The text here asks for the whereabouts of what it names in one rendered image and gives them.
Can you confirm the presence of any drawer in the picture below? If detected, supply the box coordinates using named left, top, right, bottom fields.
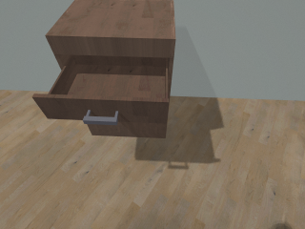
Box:
left=32, top=54, right=169, bottom=124

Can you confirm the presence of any handle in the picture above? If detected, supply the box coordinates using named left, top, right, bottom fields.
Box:
left=83, top=110, right=119, bottom=126

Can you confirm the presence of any cabinet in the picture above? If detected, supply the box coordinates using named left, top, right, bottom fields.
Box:
left=45, top=0, right=176, bottom=138

